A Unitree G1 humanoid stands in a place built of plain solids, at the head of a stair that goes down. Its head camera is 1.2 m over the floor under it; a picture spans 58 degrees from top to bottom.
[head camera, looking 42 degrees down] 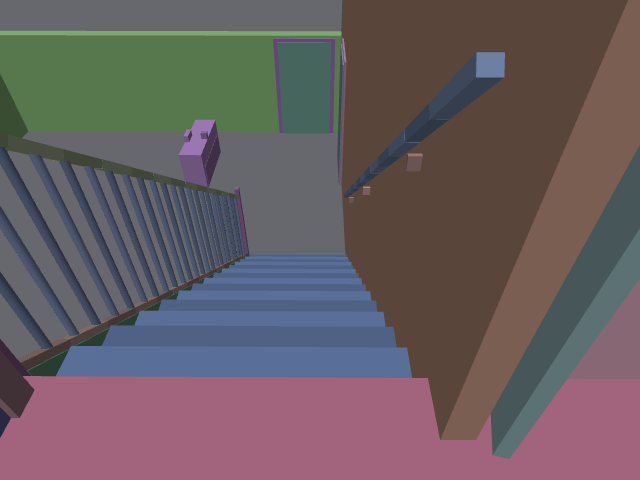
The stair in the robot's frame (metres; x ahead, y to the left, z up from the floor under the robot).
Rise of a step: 0.20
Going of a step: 0.24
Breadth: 1.28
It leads straight ahead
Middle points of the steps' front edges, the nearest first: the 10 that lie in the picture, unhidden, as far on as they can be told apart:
0.70 0.31 0.00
0.95 0.31 -0.19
1.19 0.31 -0.39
1.43 0.30 -0.59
1.67 0.30 -0.78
1.91 0.30 -0.98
2.16 0.30 -1.17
2.40 0.30 -1.37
2.64 0.30 -1.57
2.88 0.30 -1.76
